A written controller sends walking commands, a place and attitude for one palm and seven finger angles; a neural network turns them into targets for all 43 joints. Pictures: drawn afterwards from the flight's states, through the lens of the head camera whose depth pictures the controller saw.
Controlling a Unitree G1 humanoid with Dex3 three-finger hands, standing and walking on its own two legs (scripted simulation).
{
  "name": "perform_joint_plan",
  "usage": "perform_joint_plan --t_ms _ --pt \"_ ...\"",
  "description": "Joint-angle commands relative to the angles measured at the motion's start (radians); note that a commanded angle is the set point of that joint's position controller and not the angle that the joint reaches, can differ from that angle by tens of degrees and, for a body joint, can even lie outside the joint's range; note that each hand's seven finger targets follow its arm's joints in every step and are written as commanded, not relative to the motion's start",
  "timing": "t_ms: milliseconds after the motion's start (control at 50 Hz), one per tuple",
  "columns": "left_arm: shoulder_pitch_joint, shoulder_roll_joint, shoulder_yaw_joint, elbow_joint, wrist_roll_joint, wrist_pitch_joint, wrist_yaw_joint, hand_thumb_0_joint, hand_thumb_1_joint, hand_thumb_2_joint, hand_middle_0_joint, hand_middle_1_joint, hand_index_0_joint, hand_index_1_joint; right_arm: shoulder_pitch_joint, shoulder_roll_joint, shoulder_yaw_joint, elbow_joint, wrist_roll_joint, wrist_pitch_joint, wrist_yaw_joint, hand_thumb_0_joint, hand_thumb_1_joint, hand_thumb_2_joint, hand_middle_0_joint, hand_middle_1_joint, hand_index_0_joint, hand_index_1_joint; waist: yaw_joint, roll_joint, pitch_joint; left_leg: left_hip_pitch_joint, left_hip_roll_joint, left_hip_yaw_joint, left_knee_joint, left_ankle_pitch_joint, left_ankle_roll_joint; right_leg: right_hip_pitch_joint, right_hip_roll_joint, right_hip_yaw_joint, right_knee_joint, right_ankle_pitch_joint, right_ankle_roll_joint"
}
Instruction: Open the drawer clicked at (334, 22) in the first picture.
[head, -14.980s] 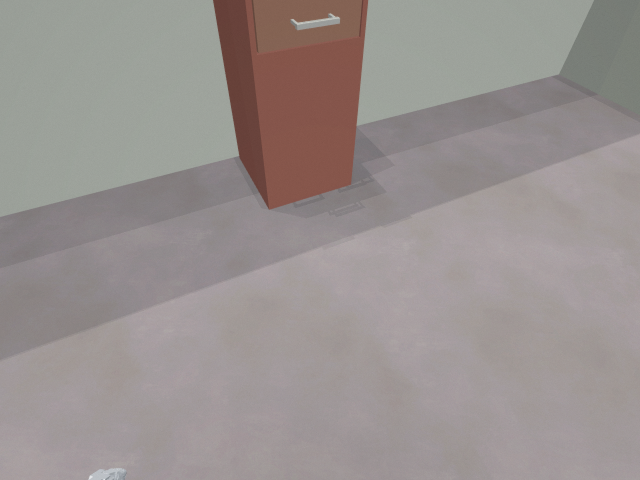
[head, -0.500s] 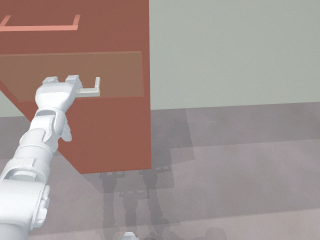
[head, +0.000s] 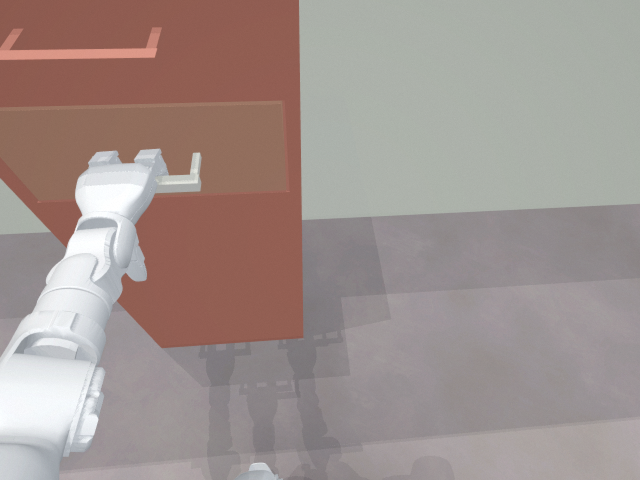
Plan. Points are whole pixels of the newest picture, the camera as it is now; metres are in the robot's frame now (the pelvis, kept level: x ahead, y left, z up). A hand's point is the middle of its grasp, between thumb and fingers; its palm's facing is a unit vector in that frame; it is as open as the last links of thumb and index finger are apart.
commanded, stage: lower the fingers behind the handle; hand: left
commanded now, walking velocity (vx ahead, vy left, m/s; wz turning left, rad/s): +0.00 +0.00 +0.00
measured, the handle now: (143, 174) +0.51 +0.24 +0.06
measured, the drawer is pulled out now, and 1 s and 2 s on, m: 0.00 0.00 0.10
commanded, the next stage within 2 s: close the thumb around the handle in 0.04 s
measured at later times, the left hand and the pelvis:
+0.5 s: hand (137, 216) +0.46 +0.24 +0.04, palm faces -0.04 -0.02 -1.00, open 10.2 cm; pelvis +0.01 +0.00 +0.00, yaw +0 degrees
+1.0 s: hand (137, 216) +0.45 +0.24 +0.04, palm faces -0.04 -0.03 -1.00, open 5.2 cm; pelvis +0.00 +0.00 +0.00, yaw +0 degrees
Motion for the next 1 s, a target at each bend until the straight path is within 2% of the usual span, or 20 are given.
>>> perform_joint_plan --t_ms 0,80,120,140,200,340,400,460,480,520,560,620,640,700,740,820,880,920,940,980 --pt "-0.382 0.194 0.051 -0.193 -0.013 -0.010 0.031 0.000 -0.500 0.300 -0.300 -1.200 -0.300 -1.200 0.092 -0.164 -0.064 -0.064 -0.008 -0.022 -0.013 0.000 -0.900 -0.900 0.200 0.300 0.200 0.300 -0.007 0.040 -0.349 0.424 -0.010 -0.021 -0.059 0.388 0.005 -0.017 0.037 -0.033 -0.092 0.318 -0.042" --pt "-0.356 0.160 0.032 -0.217 -0.014 -0.004 0.037 0.000 -0.500 0.300 -0.300 -1.200 -0.300 -1.200 0.087 -0.162 -0.070 -0.068 -0.009 -0.019 -0.008 0.000 -0.900 -0.900 0.200 0.300 0.200 0.300 -0.003 0.051 -0.376 0.459 -0.009 -0.022 -0.054 0.418 0.003 -0.019 0.039 -0.034 -0.089 0.333 -0.040" --pt "-0.362 0.193 0.053 -0.194 -0.009 0.000 0.039 0.000 -0.500 0.300 -0.300 -1.200 -0.300 -1.200 0.090 -0.165 -0.066 -0.060 -0.006 -0.016 -0.009 0.000 -0.900 -0.900 0.200 0.300 0.200 0.300 -0.008 0.010 -0.355 0.425 -0.008 -0.021 -0.055 0.410 0.005 -0.009 0.039 -0.033 -0.088 0.344 -0.036" --pt "-0.335 0.169 0.038 -0.178 -0.014 0.010 0.038 0.000 -0.444 0.324 -0.304 -1.206 -0.304 -1.206 0.085 -0.164 -0.065 -0.065 -0.007 -0.015 -0.009 0.000 -0.900 -0.900 0.200 0.300 0.200 0.300 -0.003 0.022 -0.329 0.412 -0.013 -0.018 -0.059 0.399 0.005 -0.002 0.039 -0.034 -0.093 0.341 -0.040" --pt "-0.360 0.221 0.072 -0.207 -0.010 0.010 0.038 0.000 -0.276 0.396 -0.316 -1.224 -0.316 -1.224 0.079 -0.169 -0.064 -0.066 -0.007 -0.014 -0.012 0.000 -0.900 -0.900 0.200 0.300 0.200 0.300 -0.002 0.014 -0.351 0.420 -0.011 -0.018 -0.060 0.407 0.008 0.018 0.037 -0.029 -0.094 0.356 -0.040" --pt "-0.333 0.169 0.041 -0.227 -0.017 0.005 0.031 0.000 0.116 0.564 -0.344 -1.266 -0.344 -1.266 0.072 -0.161 -0.068 -0.072 -0.007 -0.014 -0.010 0.000 -0.900 -0.900 0.200 0.300 0.200 0.300 0.003 0.044 -0.348 0.450 -0.010 -0.016 -0.061 0.431 0.005 0.006 0.037 -0.032 -0.093 0.360 -0.040" --pt "-0.335 0.190 0.057 -0.207 -0.018 0.008 0.031 0.000 0.284 0.636 -0.356 -1.284 -0.356 -1.284 0.071 -0.163 -0.064 -0.072 -0.006 -0.012 -0.012 0.000 -0.900 -0.900 0.200 0.300 0.200 0.300 -0.004 -0.003 -0.325 0.413 -0.013 -0.013 -0.062 0.404 0.010 0.021 0.035 -0.027 -0.101 0.361 -0.038" --pt "-0.360 0.178 0.039 -0.235 -0.008 0.006 0.033 0.000 0.452 0.708 -0.368 -1.302 -0.368 -1.302 0.069 -0.159 -0.066 -0.075 -0.004 -0.014 -0.011 0.000 -0.900 -0.900 0.200 0.300 0.200 0.300 -0.004 0.039 -0.348 0.431 -0.014 -0.009 -0.059 0.412 0.008 0.009 0.035 -0.026 -0.094 0.366 -0.037" --pt "-0.328 0.187 0.056 -0.230 -0.009 0.007 0.033 0.000 0.508 0.732 -0.372 -1.308 -0.372 -1.308 0.071 -0.160 -0.068 -0.074 -0.006 -0.014 -0.011 0.000 -0.900 -0.900 0.200 0.300 0.200 0.300 0.010 0.037 -0.360 0.441 -0.013 -0.012 -0.059 0.432 0.006 0.020 0.035 -0.029 -0.090 0.372 -0.040" --pt "-0.319 0.195 0.063 -0.235 -0.011 0.002 0.030 0.000 0.620 0.780 -0.380 -1.320 -0.380 -1.320 0.071 -0.160 -0.066 -0.075 -0.005 -0.012 -0.009 0.000 -0.900 -0.900 0.200 0.300 0.200 0.300 0.008 0.028 -0.374 0.443 -0.012 -0.011 -0.053 0.460 0.006 0.028 0.036 -0.026 -0.085 0.401 -0.037" --pt "-0.317 0.168 0.043 -0.234 -0.018 0.007 0.028 0.000 0.732 0.828 -0.388 -1.332 -0.388 -1.332 0.067 -0.158 -0.065 -0.078 -0.004 -0.011 -0.008 0.000 -0.900 -0.900 0.200 0.300 0.200 0.300 0.002 0.008 -0.344 0.421 -0.015 -0.007 -0.057 0.430 0.009 0.031 0.035 -0.027 -0.094 0.390 -0.035" --pt "-0.287 0.237 0.094 -0.221 -0.007 0.004 0.031 0.000 0.900 0.900 -0.400 -1.350 -0.400 -1.350 0.063 -0.162 -0.064 -0.080 -0.003 -0.007 -0.013 0.000 -0.900 -0.900 0.200 0.300 0.200 0.300 0.017 -0.001 -0.364 0.402 -0.019 -0.003 -0.058 0.424 0.011 0.062 0.033 -0.017 -0.091 0.408 -0.034" --pt "-0.280 0.195 0.062 -0.208 -0.015 0.011 0.029 0.000 0.900 0.900 -0.400 -1.350 -0.400 -1.350 0.062 -0.160 -0.062 -0.081 -0.004 -0.008 -0.013 0.000 -0.900 -0.900 0.200 0.300 0.200 0.300 0.011 0.009 -0.329 0.390 -0.022 0.003 -0.059 0.414 0.012 0.061 0.033 -0.020 -0.097 0.411 -0.036" --pt "-0.280 0.258 0.112 -0.204 -0.018 0.006 0.028 0.000 0.900 0.900 -0.400 -1.350 -0.400 -1.350 0.061 -0.167 -0.060 -0.081 -0.002 -0.008 -0.016 0.000 -0.900 -0.900 0.200 0.300 0.200 0.300 0.017 -0.013 -0.329 0.371 -0.021 0.002 -0.064 0.399 0.013 0.082 0.031 -0.015 -0.101 0.408 -0.036" --pt "-0.290 0.227 0.079 -0.192 -0.017 0.008 0.027 0.000 0.900 0.900 -0.400 -1.350 -0.400 -1.350 0.062 -0.164 -0.059 -0.083 0.000 -0.009 -0.017 0.000 -0.900 -0.900 0.200 0.300 0.200 0.300 0.010 0.001 -0.303 0.362 -0.023 0.004 -0.068 0.377 0.012 0.062 0.030 -0.019 -0.102 0.388 -0.035" --pt "-0.279 0.260 0.106 -0.200 -0.011 0.001 0.025 0.000 0.900 0.900 -0.400 -1.350 -0.400 -1.350 0.064 -0.163 -0.060 -0.085 0.002 -0.007 -0.018 0.000 -0.900 -0.900 0.200 0.300 0.200 0.300 0.021 0.002 -0.347 0.374 -0.022 0.008 -0.065 0.405 0.012 0.080 0.030 -0.014 -0.097 0.417 -0.032" --pt "-0.290 0.224 0.076 -0.196 -0.019 0.006 0.026 0.000 0.900 0.900 -0.400 -1.350 -0.400 -1.350 0.063 -0.164 -0.061 -0.086 0.002 -0.007 -0.017 0.000 -0.900 -0.900 0.200 0.300 0.200 0.300 0.009 0.010 -0.317 0.376 -0.022 0.005 -0.067 0.385 0.011 0.059 0.031 -0.019 -0.103 0.388 -0.034" --pt "-0.314 0.248 0.086 -0.192 -0.011 0.004 0.027 0.000 0.900 0.900 -0.400 -1.350 -0.400 -1.350 0.067 -0.166 -0.058 -0.083 0.005 -0.007 -0.017 0.000 -0.900 -0.900 0.200 0.300 0.200 0.300 0.005 -0.006 -0.332 0.370 -0.020 0.000 -0.069 0.375 0.011 0.054 0.030 -0.016 -0.101 0.376 -0.031" --pt "-0.282 0.205 0.060 -0.179 -0.018 0.009 0.026 0.000 0.900 0.900 -0.400 -1.350 -0.400 -1.350 0.064 -0.162 -0.061 -0.086 0.003 -0.008 -0.017 0.000 -0.900 -0.900 0.200 0.300 0.200 0.300 0.011 0.013 -0.316 0.376 -0.022 0.002 -0.072 0.366 0.010 0.050 0.031 -0.020 -0.104 0.362 -0.036" --pt "-0.246 0.223 0.088 -0.191 -0.022 0.007 0.027 0.000 0.900 0.900 -0.400 -1.350 -0.400 -1.350 0.061 -0.163 -0.063 -0.088 0.002 -0.009 -0.015 0.000 -0.900 -0.900 0.200 0.300 0.200 0.300 0.026 0.007 -0.336 0.390 -0.020 0.004 -0.072 0.376 0.011 0.063 0.032 -0.020 -0.105 0.368 -0.036"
